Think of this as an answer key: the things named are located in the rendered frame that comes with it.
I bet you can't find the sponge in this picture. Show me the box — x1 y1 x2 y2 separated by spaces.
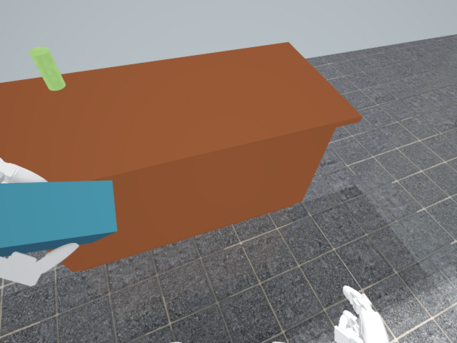
0 180 117 257

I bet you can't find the table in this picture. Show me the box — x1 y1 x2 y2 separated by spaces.
0 42 362 272

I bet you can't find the right robot hand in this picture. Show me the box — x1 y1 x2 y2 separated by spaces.
334 286 390 343

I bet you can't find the left robot hand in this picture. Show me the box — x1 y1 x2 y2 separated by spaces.
0 158 79 287

